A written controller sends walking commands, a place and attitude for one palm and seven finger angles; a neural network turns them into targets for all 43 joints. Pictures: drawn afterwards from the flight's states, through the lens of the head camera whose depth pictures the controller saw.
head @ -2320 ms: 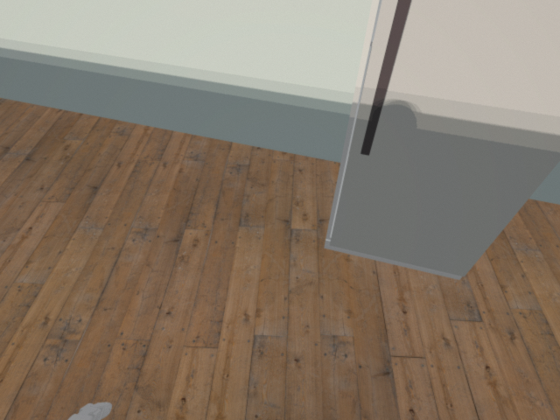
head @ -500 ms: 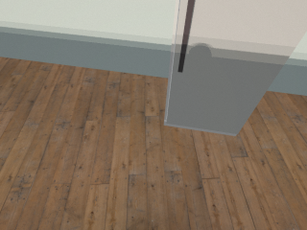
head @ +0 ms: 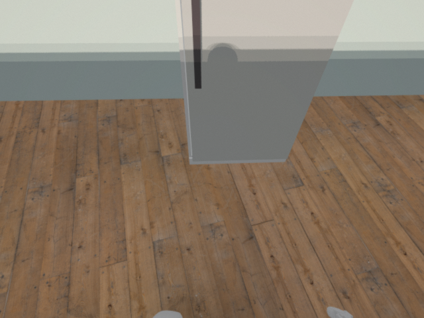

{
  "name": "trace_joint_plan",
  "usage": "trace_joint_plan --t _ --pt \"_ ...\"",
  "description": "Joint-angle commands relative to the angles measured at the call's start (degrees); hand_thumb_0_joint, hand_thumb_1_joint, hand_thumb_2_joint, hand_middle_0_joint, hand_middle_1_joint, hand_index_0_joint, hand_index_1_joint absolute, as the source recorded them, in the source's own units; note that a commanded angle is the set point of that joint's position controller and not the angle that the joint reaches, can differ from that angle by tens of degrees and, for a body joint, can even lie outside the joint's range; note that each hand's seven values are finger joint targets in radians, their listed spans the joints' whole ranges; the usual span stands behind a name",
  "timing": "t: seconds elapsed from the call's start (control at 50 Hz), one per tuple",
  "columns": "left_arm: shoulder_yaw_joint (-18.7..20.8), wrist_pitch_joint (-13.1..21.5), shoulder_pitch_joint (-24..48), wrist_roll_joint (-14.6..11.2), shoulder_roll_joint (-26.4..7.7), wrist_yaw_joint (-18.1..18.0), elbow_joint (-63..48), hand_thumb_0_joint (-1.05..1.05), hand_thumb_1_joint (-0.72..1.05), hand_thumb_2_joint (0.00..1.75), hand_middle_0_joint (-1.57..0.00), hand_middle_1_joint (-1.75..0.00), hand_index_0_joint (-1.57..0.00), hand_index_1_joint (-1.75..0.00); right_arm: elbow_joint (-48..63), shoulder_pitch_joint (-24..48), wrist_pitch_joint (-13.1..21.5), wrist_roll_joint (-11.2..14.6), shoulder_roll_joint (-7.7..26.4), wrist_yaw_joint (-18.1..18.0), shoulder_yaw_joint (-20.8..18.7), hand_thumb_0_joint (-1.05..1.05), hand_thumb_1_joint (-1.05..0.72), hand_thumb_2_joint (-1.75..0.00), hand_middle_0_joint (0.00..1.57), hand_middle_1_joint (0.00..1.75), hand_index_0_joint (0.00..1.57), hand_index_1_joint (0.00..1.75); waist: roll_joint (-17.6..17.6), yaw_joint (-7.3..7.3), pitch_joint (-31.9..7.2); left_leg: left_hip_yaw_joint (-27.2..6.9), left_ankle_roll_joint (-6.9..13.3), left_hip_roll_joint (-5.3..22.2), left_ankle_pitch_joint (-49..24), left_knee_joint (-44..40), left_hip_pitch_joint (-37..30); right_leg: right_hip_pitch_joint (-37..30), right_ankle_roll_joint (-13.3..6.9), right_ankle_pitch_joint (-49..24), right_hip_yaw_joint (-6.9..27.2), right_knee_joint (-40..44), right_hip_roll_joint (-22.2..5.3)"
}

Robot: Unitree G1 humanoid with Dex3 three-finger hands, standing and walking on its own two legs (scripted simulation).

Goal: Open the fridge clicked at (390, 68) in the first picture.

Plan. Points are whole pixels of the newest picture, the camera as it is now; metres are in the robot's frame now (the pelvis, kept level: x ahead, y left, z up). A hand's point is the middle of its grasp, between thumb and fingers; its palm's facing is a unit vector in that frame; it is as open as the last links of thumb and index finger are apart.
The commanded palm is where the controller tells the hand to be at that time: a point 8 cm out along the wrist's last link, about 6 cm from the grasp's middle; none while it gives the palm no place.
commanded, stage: walk to a spot facing it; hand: left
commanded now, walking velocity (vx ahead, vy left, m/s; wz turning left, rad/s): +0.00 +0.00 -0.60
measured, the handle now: (196, 25) +0.90 +0.15 +0.08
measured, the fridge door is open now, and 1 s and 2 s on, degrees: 0 0 0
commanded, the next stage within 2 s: turn to face it in 1.36 s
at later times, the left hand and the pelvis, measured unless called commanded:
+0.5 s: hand (130, 305) +0.15 +0.19 -0.16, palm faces -0.34 -0.92 -0.20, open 7.4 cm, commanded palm none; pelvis -0.02 +0.04 +0.00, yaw -20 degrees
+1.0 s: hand (151, 271) +0.23 +0.17 -0.19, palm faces -0.54 -0.82 -0.18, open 7.4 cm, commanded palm none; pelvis +0.09 +0.02 -0.01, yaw -38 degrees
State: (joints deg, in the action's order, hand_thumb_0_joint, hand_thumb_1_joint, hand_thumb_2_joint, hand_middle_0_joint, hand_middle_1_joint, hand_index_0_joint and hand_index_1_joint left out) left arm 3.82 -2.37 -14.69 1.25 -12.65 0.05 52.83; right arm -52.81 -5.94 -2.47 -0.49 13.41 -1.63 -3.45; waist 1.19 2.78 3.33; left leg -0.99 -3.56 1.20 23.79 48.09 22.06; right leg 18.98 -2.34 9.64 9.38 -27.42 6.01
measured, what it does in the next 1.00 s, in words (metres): steps on the spot, turning right: left foot, then right foot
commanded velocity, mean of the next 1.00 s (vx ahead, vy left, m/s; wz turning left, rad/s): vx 0.11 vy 0.00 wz -0.60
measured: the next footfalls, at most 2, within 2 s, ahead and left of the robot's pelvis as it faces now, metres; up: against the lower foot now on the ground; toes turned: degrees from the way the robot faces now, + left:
left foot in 0.10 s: +0.02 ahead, +0.14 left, +0.00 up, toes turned -4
right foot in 0.56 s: -0.04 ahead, -0.10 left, +0.00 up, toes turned -27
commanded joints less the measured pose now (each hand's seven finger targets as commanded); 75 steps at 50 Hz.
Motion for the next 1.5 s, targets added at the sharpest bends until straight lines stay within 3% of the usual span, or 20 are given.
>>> trace_joint_plan --t 0.0,0.04,0.08,0.1,0.18,0.36,0.48,0.52,0.54,0.84,0.86,0.9,0.92,1.08,1.26,1.32,1.34,1.36,1.38,1.48 --pt "3.2 0.5 1.2 0.3 -12.7 -0.7 -4.9 0.00 0.90 0.90 -0.20 -0.30 -0.20 -0.30 4.7 -3.7 2.3 0.7 4.8 -0.7 -0.9 0.00 -0.90 -0.90 0.20 0.30 0.20 0.30 7.3 -2.03 -8.8 0.2 1.3 -1.6 -1.2 -13.9 -4.6 -6.9 -6.5 -14.2 19.8 5.7 -13.9" --pt "2.8 0.2 3.8 -0.2 -11.4 -0.4 -6.0 0.00 0.90 0.90 -0.20 -0.30 -0.20 -0.30 3.3 -9.2 3.0 0.7 6.4 -1.2 -1.1 0.00 -0.90 -0.90 0.20 0.30 0.20 0.30 4.8 -4.90 -9.5 -0.9 2.8 0.6 -8.2 -25.7 -19.2 4.2 -2.0 -5.7 16.5 1.8 -9.5" --pt "2.3 0.0 3.7 -0.3 -6.5 0.6 -8.1 0.00 0.90 0.90 -0.20 -0.30 -0.20 -0.30 5.5 -8.0 3.0 -0.4 14.4 -1.1 -2.4 0.00 -0.90 -0.90 0.20 0.30 0.20 0.30 -18.4 -4.51 -5.4 -22.7 10.8 24.4 -5.8 -36.7 -19.7 19.4 4.2 21.8 -2.7 -22.7 0.9" --pt "3.1 -0.4 5.4 0.7 -9.2 0.5 -7.3 0.00 0.90 0.90 -0.20 -0.30 -0.20 -0.30 5.6 -5.1 3.0 -0.6 12.5 -1.2 -1.9 0.00 -0.90 -0.90 0.20 0.30 0.20 0.30 -15.8 -4.32 -1.5 -22.7 12.0 25.1 -8.7 -36.8 -11.1 18.2 5.6 20.0 -1.8 -32.8 -2.7" --pt "3.1 -1.1 0.8 0.6 -7.2 2.1 -4.8 0.00 0.90 0.90 -0.20 -0.30 -0.20 -0.30 7.4 -0.1 3.7 -0.8 7.6 -1.1 -0.3 0.00 -0.90 -0.90 0.20 0.30 0.20 0.30 -9.6 -0.19 -1.1 -3.3 10.3 14.1 -20.9 -31.6 -9.4 15.5 6.8 10.9 -6.2 -45.0 -5.1" --pt "1.5 -1.1 11.2 0.1 -5.0 2.4 -7.3 0.00 0.90 0.90 -0.20 -0.30 -0.20 -0.30 2.7 -11.9 3.4 -1.0 9.5 -0.6 -1.9 0.00 -0.90 -0.90 0.20 0.30 0.20 0.30 -11.5 -5.99 -2.4 2.2 12.0 17.9 -37.4 -27.2 -20.1 11.6 6.8 15.1 -12.0 -24.9 -8.5" --pt "1.5 0.4 7.2 0.0 -5.6 2.0 -6.3 0.00 0.90 0.90 -0.20 -0.30 -0.20 -0.30 1.5 -11.4 3.0 -1.0 11.1 0.3 -2.7 0.00 -0.90 -0.90 0.20 0.30 0.20 0.30 -11.2 -3.65 -7.0 8.4 7.4 18.8 -34.6 -17.5 -15.9 -5.0 3.4 8.1 -15.5 -4.0 -6.3" --pt "3.0 1.8 -2.3 0.6 -14.3 1.0 -3.4 0.00 0.90 0.90 -0.20 -0.30 -0.20 -0.30 3.4 -11.3 2.6 -0.2 6.1 1.2 -1.2 0.00 -0.90 -0.90 0.20 0.30 0.20 0.30 10.3 1.15 -12.3 15.6 0.6 11.3 -2.2 4.2 6.8 -29.0 -3.6 0.6 4.2 7.9 -21.9" --pt "3.8 1.4 -5.8 -0.5 -17.7 0.2 -2.5 0.00 0.90 0.90 -0.20 -0.30 -0.20 -0.30 6.7 -5.5 2.0 -0.7 5.3 1.1 -0.3 0.00 -0.90 -0.90 0.20 0.30 0.20 0.30 15.7 3.72 -10.7 9.5 -0.8 6.1 15.3 14.7 18.0 -27.9 -9.2 -6.4 17.9 10.0 -30.0" --pt "3.0 3.3 4.1 0.2 -12.3 0.5 -3.0 0.00 0.90 0.90 -0.20 -0.30 -0.20 -0.30 4.5 -11.1 4.7 -0.4 5.0 1.8 -1.3 0.00 -0.90 -0.90 0.20 0.30 0.20 0.30 7.8 -5.97 -0.4 8.1 -0.7 1.8 -7.9 -15.1 -10.3 2.2 -4.9 9.7 7.0 6.0 -14.6" --pt "2.6 3.1 4.0 0.1 -9.8 0.6 -3.1 0.00 0.90 0.90 -0.20 -0.30 -0.20 -0.30 2.5 -16.8 5.1 -0.4 7.0 1.2 -1.6 0.00 -0.90 -0.90 0.20 0.30 0.20 0.30 0.9 -8.08 -2.9 6.8 -0.5 3.0 -7.5 -21.0 -20.4 6.5 -2.9 10.6 4.6 -1.9 -11.2" --pt "1.5 2.8 2.1 -0.6 -3.3 1.4 -5.9 0.00 0.90 0.90 -0.20 -0.30 -0.20 -0.30 0.8 -25.9 5.4 -1.7 16.4 0.2 -2.6 0.00 -0.90 -0.90 0.20 0.30 0.20 0.30 -22.4 -9.44 -7.1 -24.1 7.8 28.8 8.5 -36.2 -27.1 20.8 2.5 26.5 -8.4 -33.8 -1.4" --pt "1.8 2.5 3.9 0.1 -5.1 1.3 -5.0 0.00 0.90 0.90 -0.20 -0.30 -0.20 -0.30 0.8 -21.4 5.2 -1.4 13.8 0.0 -2.0 0.00 -0.90 -0.90 0.20 0.30 0.20 0.30 -18.8 -8.59 -4.3 -24.9 8.4 29.6 12.4 -39.4 -18.9 20.1 2.4 23.1 -5.4 -40.7 -5.3" --pt "2.1 0.0 1.3 0.2 -1.4 2.3 -1.8 0.00 0.90 0.90 -0.20 -0.30 -0.20 -0.30 0.0 -14.3 5.8 -0.7 4.7 -0.8 0.2 0.00 -0.90 -0.90 0.20 0.30 0.20 0.30 -9.7 -2.85 -2.1 9.2 7.3 18.4 -38.0 -30.2 -16.3 15.8 5.5 7.2 -11.5 -41.0 -9.8" --pt "1.7 0.4 11.8 0.4 -0.7 1.9 -5.5 0.00 0.90 0.90 -0.20 -0.30 -0.20 -0.30 -2.8 -16.1 4.0 -1.3 5.6 -0.1 -1.9 0.00 -0.90 -0.90 0.20 0.30 0.20 0.30 -11.1 -5.88 -0.4 15.2 9.0 21.3 -40.4 -24.7 -19.7 10.2 4.2 9.2 -16.6 -17.7 -9.2" --pt "2.3 1.7 4.2 0.5 -3.2 1.5 -4.1 0.00 0.90 0.90 -0.20 -0.30 -0.20 -0.30 -1.5 -13.9 3.7 -0.8 7.5 0.3 -2.6 0.00 -0.90 -0.90 0.20 0.30 0.20 0.30 -8.2 -1.13 -5.6 18.2 5.9 20.8 -48.2 -10.8 -18.3 -3.2 1.9 4.2 -17.9 -7.0 -6.6" --pt "3.0 2.8 -2.6 0.7 -7.1 1.0 -2.3 0.00 0.90 0.90 -0.20 -0.30 -0.20 -0.30 -0.3 -13.8 3.6 -0.2 7.0 1.0 -2.4 0.00 -0.90 -0.90 0.20 0.30 0.20 0.30 -0.9 2.36 -10.6 19.2 2.8 18.9 -40.5 2.9 -9.2 -17.8 -0.4 -7.0 -12.8 -0.6 -10.4" --pt "4.4 3.6 -8.0 0.5 -14.6 -0.1 -1.3 0.00 0.90 0.90 -0.20 -0.30 -0.20 -0.30 2.6 -13.8 3.4 0.1 2.6 1.5 -1.3 0.00 -0.90 -0.90 0.20 0.30 0.20 0.30 15.9 3.65 -14.9 18.1 -1.3 7.8 6.7 19.9 10.1 -30.2 -8.0 -34.8 12.9 1.3 -27.4" --pt "4.8 2.8 -8.8 -1.1 -16.4 -1.0 -0.7 0.00 0.90 0.90 -0.20 -0.30 -0.20 -0.30 3.7 -10.7 2.7 0.2 3.0 0.4 -1.2 0.00 -0.90 -0.90 0.20 0.30 0.20 0.30 13.3 3.73 -16.8 7.4 -0.9 6.3 14.2 26.8 11.7 -27.3 -12.2 -43.5 14.8 2.3 -30.9" --pt "1.8 2.7 6.6 -0.3 -7.5 -1.9 -4.5 0.00 0.90 0.90 -0.20 -0.30 -0.20 -0.30 -0.3 -12.4 0.9 -1.0 1.5 0.2 -0.3 0.00 -0.90 -0.90 0.20 0.30 0.20 0.30 2.7 -4.06 -8.7 2.8 -0.8 7.6 -0.3 22.0 7.5 -10.0 -7.5 -25.6 -0.4 6.1 -20.8"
